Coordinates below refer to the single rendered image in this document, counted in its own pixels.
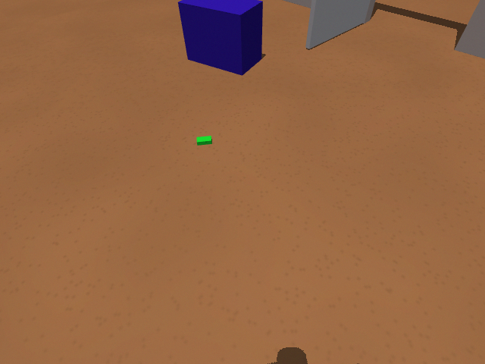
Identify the small box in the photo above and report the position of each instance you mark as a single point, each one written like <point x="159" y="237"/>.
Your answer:
<point x="204" y="140"/>

